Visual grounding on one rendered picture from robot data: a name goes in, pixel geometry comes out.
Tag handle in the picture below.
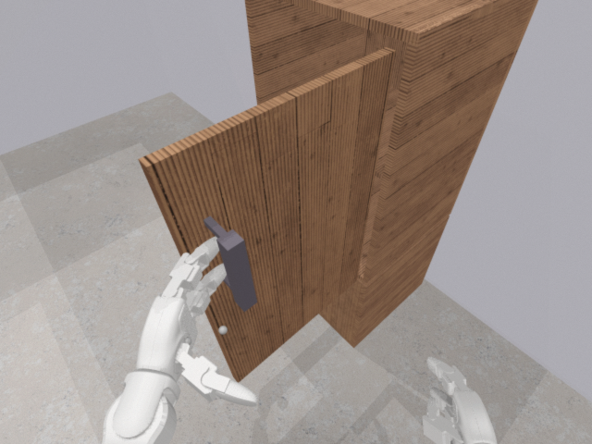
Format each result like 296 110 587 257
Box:
203 216 257 312

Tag robot right hand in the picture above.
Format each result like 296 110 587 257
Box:
422 357 498 444

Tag left robot forearm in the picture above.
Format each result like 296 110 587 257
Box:
102 369 180 444

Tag robot left hand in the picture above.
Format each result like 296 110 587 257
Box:
136 237 257 406

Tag cupboard door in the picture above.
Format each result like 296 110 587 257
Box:
138 47 396 383

